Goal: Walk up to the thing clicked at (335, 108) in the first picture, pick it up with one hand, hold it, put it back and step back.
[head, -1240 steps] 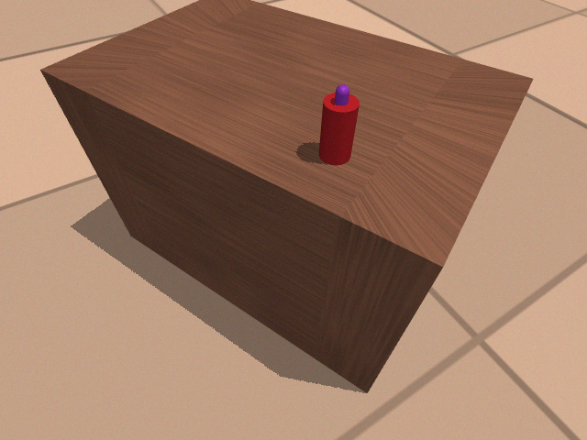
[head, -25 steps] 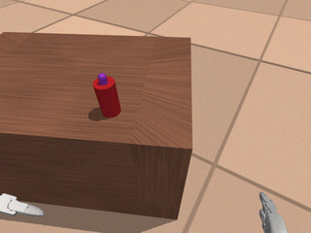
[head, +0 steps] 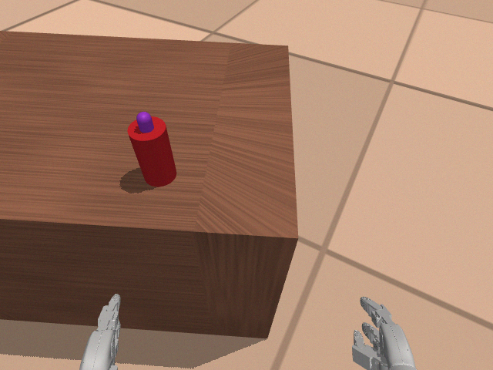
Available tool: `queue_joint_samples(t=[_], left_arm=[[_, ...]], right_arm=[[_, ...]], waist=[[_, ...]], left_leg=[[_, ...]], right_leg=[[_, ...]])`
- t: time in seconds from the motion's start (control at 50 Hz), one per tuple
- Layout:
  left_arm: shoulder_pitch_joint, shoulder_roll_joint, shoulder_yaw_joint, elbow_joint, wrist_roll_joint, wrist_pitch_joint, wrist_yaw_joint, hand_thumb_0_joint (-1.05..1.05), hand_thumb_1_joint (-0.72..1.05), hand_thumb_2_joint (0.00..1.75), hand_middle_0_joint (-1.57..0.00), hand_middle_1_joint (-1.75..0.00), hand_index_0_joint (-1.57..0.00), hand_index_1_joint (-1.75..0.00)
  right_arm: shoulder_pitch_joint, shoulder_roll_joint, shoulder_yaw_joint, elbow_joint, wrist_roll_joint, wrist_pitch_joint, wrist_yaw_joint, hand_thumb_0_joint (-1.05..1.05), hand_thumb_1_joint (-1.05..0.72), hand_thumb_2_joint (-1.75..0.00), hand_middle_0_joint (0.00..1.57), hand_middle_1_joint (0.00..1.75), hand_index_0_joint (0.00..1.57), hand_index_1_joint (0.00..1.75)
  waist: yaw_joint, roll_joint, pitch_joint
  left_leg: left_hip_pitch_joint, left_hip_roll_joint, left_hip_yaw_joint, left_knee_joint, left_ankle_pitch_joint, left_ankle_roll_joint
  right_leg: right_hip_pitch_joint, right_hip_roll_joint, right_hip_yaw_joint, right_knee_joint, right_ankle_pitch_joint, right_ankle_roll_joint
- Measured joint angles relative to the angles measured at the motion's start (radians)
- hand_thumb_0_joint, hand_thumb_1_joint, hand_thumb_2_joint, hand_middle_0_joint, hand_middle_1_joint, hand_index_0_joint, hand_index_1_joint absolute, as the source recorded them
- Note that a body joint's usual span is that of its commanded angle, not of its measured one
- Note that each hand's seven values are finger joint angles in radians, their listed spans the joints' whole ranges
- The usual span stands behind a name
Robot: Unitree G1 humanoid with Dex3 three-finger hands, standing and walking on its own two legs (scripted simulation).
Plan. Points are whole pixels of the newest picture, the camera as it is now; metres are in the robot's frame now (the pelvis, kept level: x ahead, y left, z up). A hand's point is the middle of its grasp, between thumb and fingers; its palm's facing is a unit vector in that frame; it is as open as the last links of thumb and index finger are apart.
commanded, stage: home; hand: left
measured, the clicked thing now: (152, 147) +0.50 +0.20 +0.06
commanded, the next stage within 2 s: none
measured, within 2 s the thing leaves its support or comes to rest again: neither
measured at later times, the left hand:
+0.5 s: hand (149, 349) +0.18 +0.17 -0.11, palm faces +0.03 -0.97 -0.25, open 17.6 cm
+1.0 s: hand out of the picture +0.03 +0.26 -0.14, palm faces -0.04 -0.92 -0.40, open 17.6 cm
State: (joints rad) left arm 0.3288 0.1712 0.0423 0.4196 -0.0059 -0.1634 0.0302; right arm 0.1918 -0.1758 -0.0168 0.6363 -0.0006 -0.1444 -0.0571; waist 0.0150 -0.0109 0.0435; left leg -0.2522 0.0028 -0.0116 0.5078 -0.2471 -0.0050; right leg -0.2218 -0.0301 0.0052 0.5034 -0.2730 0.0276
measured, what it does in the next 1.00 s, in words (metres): stands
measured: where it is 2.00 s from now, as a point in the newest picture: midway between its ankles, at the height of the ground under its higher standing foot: outside the picture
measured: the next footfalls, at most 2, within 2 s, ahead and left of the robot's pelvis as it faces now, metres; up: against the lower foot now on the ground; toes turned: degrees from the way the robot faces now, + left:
none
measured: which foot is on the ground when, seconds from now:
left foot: down 0.00-1.00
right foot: down 0.00-1.00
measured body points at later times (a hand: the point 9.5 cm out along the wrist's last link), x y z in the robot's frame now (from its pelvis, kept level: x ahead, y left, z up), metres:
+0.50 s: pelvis +0.01 +0.00 +0.00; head +0.02 +0.00 +0.45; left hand +0.18 +0.22 -0.09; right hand +0.14 -0.25 -0.11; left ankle +0.01 +0.12 -0.74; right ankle +0.00 -0.14 -0.74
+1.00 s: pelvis -0.01 +0.00 +0.01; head -0.02 -0.01 +0.46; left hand +0.03 +0.31 -0.12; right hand +0.05 -0.31 -0.13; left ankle +0.01 +0.12 -0.74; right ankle +0.00 -0.14 -0.74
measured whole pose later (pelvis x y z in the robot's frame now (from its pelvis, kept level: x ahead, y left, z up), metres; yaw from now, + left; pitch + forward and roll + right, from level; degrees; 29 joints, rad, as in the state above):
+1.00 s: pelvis -0.01 +0.00 +0.01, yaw +0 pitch -3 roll +0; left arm 0.20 0.38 -0.03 1.10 0.01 -0.02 0.01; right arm 0.18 -0.36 0.00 1.09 -0.02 0.01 0.02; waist 0.01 0.02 0.03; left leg -0.16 0.01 -0.01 0.38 -0.17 -0.01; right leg -0.13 -0.03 0.00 0.40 -0.21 0.02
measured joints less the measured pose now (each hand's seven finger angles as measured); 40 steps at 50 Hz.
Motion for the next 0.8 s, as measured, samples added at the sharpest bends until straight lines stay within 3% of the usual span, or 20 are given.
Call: queue_joint_samples(t=[0.16, 0.46, 0.54, 0.68, 0.8], left_arm=[[-0.077, -0.008, -0.013, 0.129, 0.005, 0.025, 0.038, -0.01, -0.58, 0.04, -0.06, -0.04, -0.05, -0.04], [-0.106, -0.007, -0.027, 0.158, 0.0, 0.05, 0.063, -0.01, -0.57, 0.04, -0.05, -0.04, -0.05, -0.04], [-0.127, 0.053, -0.062, 0.254, 0.036, 0.079, 0.019, 0.0, -0.57, 0.04, -0.05, -0.04, -0.05, -0.04], [-0.128, 0.159, -0.06, 0.443, 0.033, 0.123, -0.006, 0.0, -0.58, 0.03, -0.06, -0.04, -0.06, -0.04], [-0.127, 0.211, -0.06, 0.562, 0.028, 0.138, -0.012, 0.0, -0.58, 0.03, -0.05, -0.04, -0.05, -0.04]], right_arm=[[0.011, -0.024, 0.019, 0.062, -0.003, 0.037, -0.001, 0.01, -0.88, -0.89, 0.2, 0.3, 0.2, 0.29], [0.028, -0.033, 0.01, 0.061, 0.007, 0.078, 0.008, 0.01, -0.9, -0.9, 0.2, 0.3, 0.21, 0.3], [-0.003, -0.067, 0.012, 0.109, -0.029, 0.108, 0.045, 0.01, -0.9, -0.9, 0.2, 0.3, 0.21, 0.3], [-0.015, -0.143, 0.0, 0.237, -0.026, 0.137, 0.069, 0.01, -0.9, -0.9, 0.2, 0.3, 0.21, 0.3], [-0.012, -0.182, 0.002, 0.35, -0.022, 0.152, 0.074, 0.01, -0.91, -0.9, 0.2, 0.3, 0.21, 0.3]], waist=[[-0.006, -0.004, 0.001], [-0.013, 0.016, -0.013], [-0.02, 0.022, -0.024], [-0.022, 0.027, -0.035], [-0.012, 0.029, -0.022]], left_leg=[[-0.017, 0.009, 0.0, 0.027, -0.02, -0.004], [-0.006, 0.013, 0.015, 0.018, -0.025, -0.005], [-0.006, 0.01, 0.012, 0.033, -0.03, -0.004], [0.032, 0.003, 0.007, 0.003, -0.014, -0.004], [0.063, 0.002, 0.002, -0.051, 0.024, -0.005]], right_leg=[[-0.012, 0.009, 0.0, 0.015, -0.012, -0.004], [-0.011, 0.012, 0.015, 0.015, -0.016, -0.004], [-0.012, 0.01, 0.012, 0.034, -0.025, -0.006], [0.024, 0.002, 0.006, 0.016, -0.018, -0.005], [0.055, 0.002, 0.001, -0.037, 0.017, -0.006]])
